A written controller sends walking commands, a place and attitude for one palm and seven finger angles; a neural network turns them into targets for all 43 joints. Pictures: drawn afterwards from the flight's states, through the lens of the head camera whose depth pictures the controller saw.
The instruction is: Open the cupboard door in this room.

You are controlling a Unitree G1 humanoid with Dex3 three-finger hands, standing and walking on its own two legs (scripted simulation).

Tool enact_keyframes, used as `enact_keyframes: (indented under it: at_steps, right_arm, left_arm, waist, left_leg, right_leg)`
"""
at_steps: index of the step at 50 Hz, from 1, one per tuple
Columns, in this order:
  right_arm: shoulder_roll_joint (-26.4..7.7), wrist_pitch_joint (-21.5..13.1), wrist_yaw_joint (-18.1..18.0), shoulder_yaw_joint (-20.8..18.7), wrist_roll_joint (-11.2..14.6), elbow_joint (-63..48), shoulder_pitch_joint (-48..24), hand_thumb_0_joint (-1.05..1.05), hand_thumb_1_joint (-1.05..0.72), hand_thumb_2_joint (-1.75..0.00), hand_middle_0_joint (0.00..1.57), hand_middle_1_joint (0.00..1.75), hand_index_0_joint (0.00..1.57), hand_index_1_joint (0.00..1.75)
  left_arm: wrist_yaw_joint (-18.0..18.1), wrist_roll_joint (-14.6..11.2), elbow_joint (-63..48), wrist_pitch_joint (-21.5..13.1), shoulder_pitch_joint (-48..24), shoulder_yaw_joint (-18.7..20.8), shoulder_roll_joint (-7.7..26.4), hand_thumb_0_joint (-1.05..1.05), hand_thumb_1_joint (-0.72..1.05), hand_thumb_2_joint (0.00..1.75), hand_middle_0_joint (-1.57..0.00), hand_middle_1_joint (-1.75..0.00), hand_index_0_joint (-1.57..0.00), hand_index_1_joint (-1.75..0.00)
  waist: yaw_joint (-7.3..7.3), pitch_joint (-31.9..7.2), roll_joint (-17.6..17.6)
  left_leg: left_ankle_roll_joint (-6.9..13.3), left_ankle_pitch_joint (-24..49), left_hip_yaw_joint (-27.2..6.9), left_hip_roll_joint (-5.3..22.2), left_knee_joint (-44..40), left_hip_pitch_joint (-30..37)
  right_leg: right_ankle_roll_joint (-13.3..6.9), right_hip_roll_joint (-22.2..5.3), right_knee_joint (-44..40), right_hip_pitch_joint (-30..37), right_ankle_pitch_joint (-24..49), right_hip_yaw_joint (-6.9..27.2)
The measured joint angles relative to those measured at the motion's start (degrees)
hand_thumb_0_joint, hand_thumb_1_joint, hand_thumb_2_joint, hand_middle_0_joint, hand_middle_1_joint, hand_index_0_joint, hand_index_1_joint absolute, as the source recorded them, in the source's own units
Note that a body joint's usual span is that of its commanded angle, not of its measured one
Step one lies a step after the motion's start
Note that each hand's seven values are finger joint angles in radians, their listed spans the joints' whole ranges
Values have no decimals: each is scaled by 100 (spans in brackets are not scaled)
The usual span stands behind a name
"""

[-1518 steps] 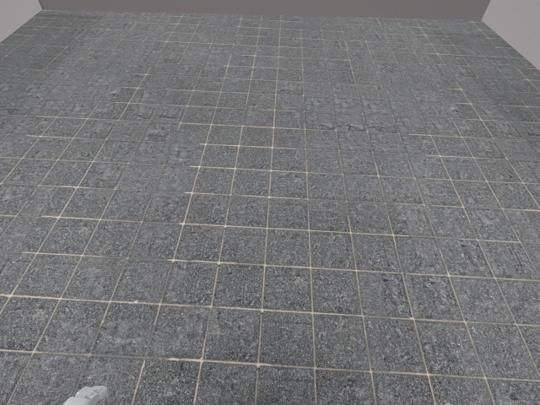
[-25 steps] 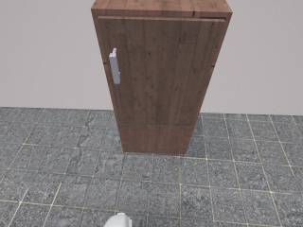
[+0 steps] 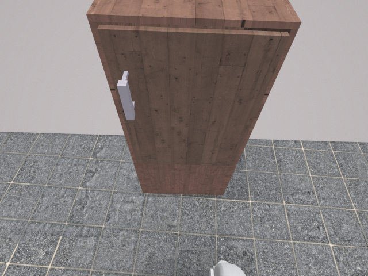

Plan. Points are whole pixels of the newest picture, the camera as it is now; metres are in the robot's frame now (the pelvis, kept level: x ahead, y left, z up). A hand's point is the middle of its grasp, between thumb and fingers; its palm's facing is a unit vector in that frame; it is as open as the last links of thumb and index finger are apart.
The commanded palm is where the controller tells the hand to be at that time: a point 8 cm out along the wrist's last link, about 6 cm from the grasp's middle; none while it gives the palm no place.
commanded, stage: come to a stop and stand still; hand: left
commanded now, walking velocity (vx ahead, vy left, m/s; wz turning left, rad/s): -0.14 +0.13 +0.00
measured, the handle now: (128, 96) +0.53 +0.19 +0.04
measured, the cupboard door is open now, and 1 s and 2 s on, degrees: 0 0 0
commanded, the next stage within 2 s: look again from close up in 0.82 s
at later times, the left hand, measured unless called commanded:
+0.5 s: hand out of the picture -0.01 +0.16 -0.16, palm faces +0.07 -0.96 -0.28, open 7.4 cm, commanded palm none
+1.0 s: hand out of the picture -0.02 +0.16 -0.19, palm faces -0.03 -0.98 -0.20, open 7.3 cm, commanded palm none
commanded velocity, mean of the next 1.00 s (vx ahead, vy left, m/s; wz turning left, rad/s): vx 0.04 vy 0.01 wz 0.00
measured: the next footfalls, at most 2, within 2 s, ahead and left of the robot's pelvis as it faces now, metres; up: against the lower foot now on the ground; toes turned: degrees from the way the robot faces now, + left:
right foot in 0.08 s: +0.08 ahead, -0.14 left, +0.00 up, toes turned -5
left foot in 0.60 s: -0.05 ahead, +0.11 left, +0.00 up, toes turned +1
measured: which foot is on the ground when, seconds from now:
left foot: down 0.00-0.08, up 0.10-0.58, down 0.60-1.00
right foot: up 0.00-0.06, down 0.08-0.60, up 0.62-0.96, down 0.98-1.00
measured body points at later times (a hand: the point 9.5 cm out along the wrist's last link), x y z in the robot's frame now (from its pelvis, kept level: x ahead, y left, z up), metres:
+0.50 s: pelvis -0.04 -0.03 +0.00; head -0.01 -0.06 +0.45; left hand -0.01 +0.21 -0.13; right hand +0.03 -0.29 -0.16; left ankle -0.10 +0.14 -0.68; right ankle +0.04 -0.14 -0.74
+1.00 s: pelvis -0.05 -0.02 -0.01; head +0.00 -0.01 +0.44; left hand -0.02 +0.21 -0.17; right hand -0.12 -0.22 -0.16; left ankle -0.10 +0.11 -0.74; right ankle -0.05 -0.15 -0.74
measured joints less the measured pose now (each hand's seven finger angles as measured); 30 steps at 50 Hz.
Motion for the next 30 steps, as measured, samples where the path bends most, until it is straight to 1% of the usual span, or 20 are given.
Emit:
enact_keyframes:
  at_steps: [2, 3, 4, 5, 6, 7, 8, 9, 11, 13, 15, 18, 21, 24, 27, 29, 30]
  right_arm:
    - [-65, 71, 31, -45, -15, -2, 16, 0, -92, -90, 21, 30, 20, 30]
    - [-103, 100, 49, -65, -12, -9, 31, 0, -92, -90, 21, 30, 20, 30]
    - [-134, 119, 72, -80, -1, -28, 70, 0, -91, -90, 21, 30, 20, 30]
    - [-187, 143, 95, -96, 24, -47, 61, 0, -91, -90, 20, 30, 20, 30]
    - [-261, 182, 101, -113, 54, -78, 27, 0, -91, -90, 20, 30, 20, 30]
    - [-327, 229, 94, -128, 74, -107, 0, 0, -91, -90, 20, 30, 20, 30]
    - [-379, 272, 85, -138, 83, -131, -17, 0, -91, -90, 20, 30, 20, 30]
    - [-426, 301, 86, -144, 81, -145, -31, 0, -91, -90, 20, 30, 20, 29]
    - [-508, 342, 116, -142, 62, -166, -53, 0, -91, -90, 20, 30, 19, 29]
    - [-563, 388, 158, -132, 44, -196, -59, 0, -91, -90, 20, 30, 19, 29]
    - [-595, 428, 195, -120, 24, -230, -51, 0, -91, -90, 20, 30, 19, 29]
    - [-612, 456, 242, -102, 7, -268, -25, 0, -91, -90, 20, 30, 19, 29]
    - [-596, 426, 281, -72, 9, -281, 36, 0, -91, -90, 20, 30, 19, 29]
    - [-535, 363, 305, -30, 34, -279, 134, 0, -91, -90, 20, 30, 19, 29]
    - [-443, 237, 295, 29, 56, -281, 282, 0, -91, -90, 20, 30, 19, 29]
    - [-373, 103, 265, 82, 67, -282, 449, 0, -91, -90, 20, 30, 19, 29]
    - [-359, 31, 241, 102, 53, -286, 556, 0, -91, -90, 20, 30, 19, 29]
  left_arm:
    - [-7, -7, -104, -19, -62, 3, 23, 1, 91, 90, -20, -30, -20, -30]
    - [-15, -4, -148, -54, -62, -5, 31, 1, 91, 90, -20, -30, -20, -30]
    - [-26, 7, -197, -108, -27, -22, 59, 1, 91, 90, -20, -30, -20, -30]
    - [-15, 30, -205, -169, -20, -29, 51, 1, 91, 90, -20, -30, -20, -30]
    - [-6, 27, -195, -200, -44, -61, 6, 1, 91, 90, -20, -30, -20, -30]
    - [-6, 19, -187, -214, -61, -96, -45, 1, 91, 90, -20, -30, -20, -30]
    - [-2, 12, -182, -211, -71, -122, -94, 1, 91, 90, -20, -30, -20, -30]
    - [8, 4, -182, -200, -75, -143, -142, 1, 91, 90, -20, -30, -20, -30]
    - [29, -10, -191, -193, -59, -175, -227, 1, 91, 90, -20, -30, -20, -30]
    - [48, -18, -199, -203, -14, -199, -286, 1, 91, 90, -20, -30, -20, -30]
    - [66, -16, -201, -210, 49, -210, -319, 1, 90, 90, -21, -30, -20, -30]
    - [64, 1, -192, -200, 171, -212, -325, 1, 90, 90, -21, -30, -20, -30]
    - [30, 34, -159, -152, 320, -196, -285, 1, 90, 90, -21, -30, -20, -30]
    - [-13, 77, -101, -110, 474, -166, -208, 1, 90, 90, -21, -30, -20, -30]
    - [-35, 87, 12, -84, 590, -125, -116, 1, 90, 90, -21, -30, -20, -30]
    - [-27, 52, 122, -49, 668, -100, -60, 1, 90, 90, -21, -30, -20, -30]
    - [-24, 17, 172, -25, 702, -98, -55, 1, 90, 90, -21, -30, -20, -30]
  waist:
    - [-11, 31, 93]
    - [-9, 31, 138]
    - [-8, 0, 140]
    - [-1, 3, 188]
    - [-32, 57, 290]
    - [-68, 94, 361]
    - [-84, 113, 394]
    - [-80, 123, 410]
    - [-45, 117, 421]
    - [-8, 77, 403]
    - [28, 16, 368]
    - [91, -78, 303]
    - [149, -182, 234]
    - [230, -299, 136]
    - [281, -425, 53]
    - [254, -535, 51]
    - [209, -609, 134]
  left_leg:
    - [-99, -120, -11, 77, 193, -41]
    - [-157, -206, -15, 113, 338, -84]
    - [-218, -325, -10, 121, 551, -168]
    - [-240, -625, -99, 118, 929, -325]
    - [-227, -1067, -341, 53, 1426, -511]
    - [-216, -1417, -589, -80, 1987, -712]
    - [-216, -1595, -766, -229, 2552, -901]
    - [-228, -1612, -867, -351, 3081, -1067]
    - [-273, -1377, -961, -503, 3879, -1320]
    - [-331, -1073, -1025, -571, 4283, -1458]
    - [-386, -852, -1089, -576, 4376, -1501]
    - [-422, -655, -1166, -493, 4156, -1423]
    - [-404, -641, -1138, -338, 3508, -1166]
    - [-333, -899, -978, -234, 2493, -748]
    - [-218, -1010, -762, -237, 1381, -277]
    - [-145, -713, -617, -257, 339, 187]
    - [-77, -619, -700, -225, -148, 350]
  right_leg:
    - [-34, 6, -465, 207, 143, -70]
    - [-43, -5, -854, 379, 412, -120]
    - [-74, -58, -1310, 574, 955, -163]
    - [-166, -44, -1333, 580, 888, -191]
    - [-244, -9, -1207, 546, 720, -233]
    - [-299, -6, -1154, 542, 597, -272]
    - [-333, -21, -1177, 558, 552, -291]
    - [-353, -37, -1250, 585, 573, -295]
    - [-357, -59, -1451, 632, 721, -283]
    - [-377, -84, -1646, 657, 874, -273]
    - [-384, -118, -1814, 664, 1008, -271]
    - [-377, -160, -2014, 657, 1187, -271]
    - [-354, -182, -2183, 652, 1350, -274]
    - [-322, -180, -2361, 635, 1524, -251]
    - [-267, -145, -2578, 622, 1731, -247]
    - [-193, -78, -2563, 562, 1722, -268]
    - [-135, 10, -2385, 447, 1470, -313]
